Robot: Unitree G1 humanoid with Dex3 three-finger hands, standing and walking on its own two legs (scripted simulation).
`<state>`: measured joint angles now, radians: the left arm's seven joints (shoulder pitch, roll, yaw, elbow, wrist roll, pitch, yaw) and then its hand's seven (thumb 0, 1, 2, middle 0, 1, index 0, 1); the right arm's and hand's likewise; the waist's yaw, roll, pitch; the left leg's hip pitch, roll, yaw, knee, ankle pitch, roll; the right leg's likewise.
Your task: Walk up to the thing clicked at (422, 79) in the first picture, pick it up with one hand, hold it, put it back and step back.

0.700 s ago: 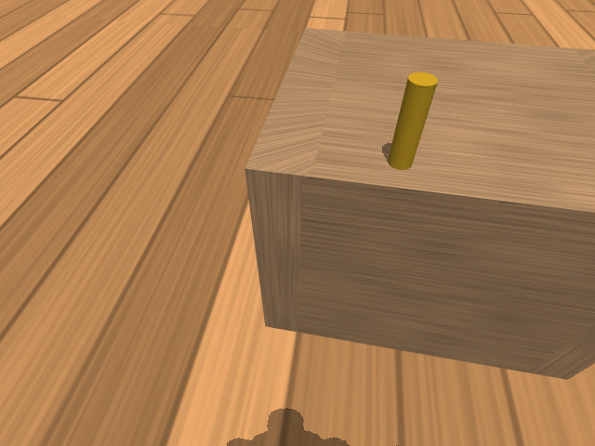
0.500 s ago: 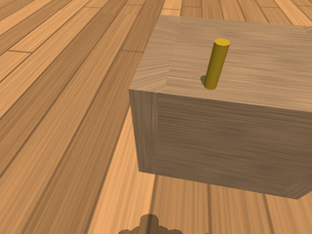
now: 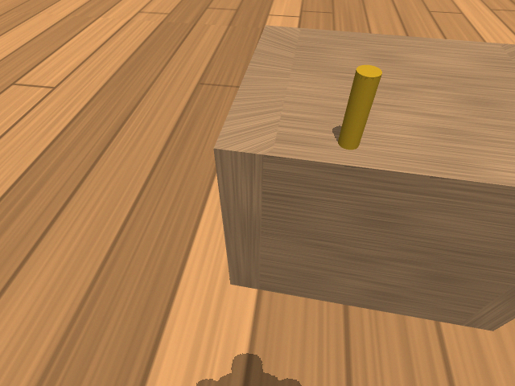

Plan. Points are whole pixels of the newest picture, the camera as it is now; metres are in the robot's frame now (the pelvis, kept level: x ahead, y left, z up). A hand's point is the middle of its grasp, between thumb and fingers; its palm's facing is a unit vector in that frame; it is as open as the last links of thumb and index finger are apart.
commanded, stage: stand
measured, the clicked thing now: (357, 110) +0.68 -0.22 +0.06
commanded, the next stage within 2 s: walk up in 0.42 s
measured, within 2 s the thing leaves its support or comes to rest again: neither
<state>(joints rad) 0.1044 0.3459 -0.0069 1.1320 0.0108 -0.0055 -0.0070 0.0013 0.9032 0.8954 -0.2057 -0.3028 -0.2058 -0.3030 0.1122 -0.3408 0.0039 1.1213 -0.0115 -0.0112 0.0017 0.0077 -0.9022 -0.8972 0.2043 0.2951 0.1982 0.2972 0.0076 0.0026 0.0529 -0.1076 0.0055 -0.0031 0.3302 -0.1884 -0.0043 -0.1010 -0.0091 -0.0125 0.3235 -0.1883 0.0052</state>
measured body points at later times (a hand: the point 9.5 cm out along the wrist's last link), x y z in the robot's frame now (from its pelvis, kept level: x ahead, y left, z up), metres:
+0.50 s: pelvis +0.00 +0.00 +0.00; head +0.02 +0.00 +0.45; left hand +0.07 +0.30 -0.14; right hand +0.08 -0.31 -0.13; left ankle +0.00 +0.12 -0.75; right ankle -0.01 -0.12 -0.75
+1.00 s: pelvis -0.02 -0.01 -0.02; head +0.02 -0.04 +0.42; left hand +0.09 +0.29 -0.13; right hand +0.01 -0.33 -0.16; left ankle -0.02 +0.12 -0.72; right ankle -0.04 -0.11 -0.75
